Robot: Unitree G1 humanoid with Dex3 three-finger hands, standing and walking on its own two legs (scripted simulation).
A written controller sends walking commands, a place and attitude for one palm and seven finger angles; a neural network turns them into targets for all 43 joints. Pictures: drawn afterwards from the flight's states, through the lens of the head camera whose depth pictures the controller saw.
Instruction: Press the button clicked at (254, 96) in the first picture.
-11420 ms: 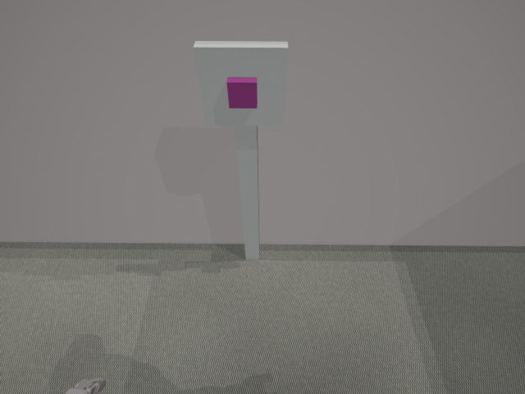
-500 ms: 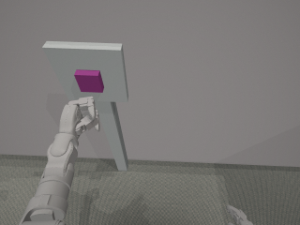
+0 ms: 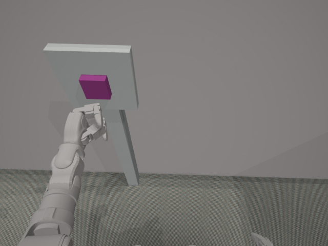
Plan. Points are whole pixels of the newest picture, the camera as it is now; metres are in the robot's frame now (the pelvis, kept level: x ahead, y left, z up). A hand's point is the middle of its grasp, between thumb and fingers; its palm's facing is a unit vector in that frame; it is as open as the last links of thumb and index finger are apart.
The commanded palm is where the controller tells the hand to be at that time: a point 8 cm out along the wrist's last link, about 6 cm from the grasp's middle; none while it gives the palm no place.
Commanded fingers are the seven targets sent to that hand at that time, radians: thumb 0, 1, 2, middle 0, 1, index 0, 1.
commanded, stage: aim a knuckle at the button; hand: left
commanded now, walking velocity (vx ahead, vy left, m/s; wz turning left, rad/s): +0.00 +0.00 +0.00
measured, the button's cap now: (96, 86) +0.49 +0.19 +0.11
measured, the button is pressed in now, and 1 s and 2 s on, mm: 0 5 12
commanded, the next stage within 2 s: press the button with the knuckle in 0.22 s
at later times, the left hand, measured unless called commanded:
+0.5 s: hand (110, 121) +0.41 +0.15 +0.07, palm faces -0.02 -1.00 -0.03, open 3.1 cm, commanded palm +0.38 +0.20 +0.08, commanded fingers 0.00 0.90 0.90 -1.30 -1.50 -1.30 -1.50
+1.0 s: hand (108, 110) +0.44 +0.16 +0.07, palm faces -0.01 -1.00 -0.02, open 3.0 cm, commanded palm +0.42 +0.21 +0.08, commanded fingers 0.00 0.90 0.90 -1.30 -1.50 -1.30 -1.50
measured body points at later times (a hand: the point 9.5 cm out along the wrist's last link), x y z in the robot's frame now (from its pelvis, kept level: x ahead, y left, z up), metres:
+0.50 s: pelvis +0.01 +0.00 +0.00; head +0.06 +0.00 +0.44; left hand +0.40 +0.20 +0.07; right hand +0.10 -0.25 -0.12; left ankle +0.00 +0.09 -0.70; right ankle +0.01 -0.09 -0.70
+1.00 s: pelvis +0.00 -0.01 +0.00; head +0.07 +0.00 +0.44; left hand +0.43 +0.21 +0.08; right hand +0.07 -0.27 -0.12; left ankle +0.00 +0.09 -0.70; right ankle +0.01 -0.09 -0.70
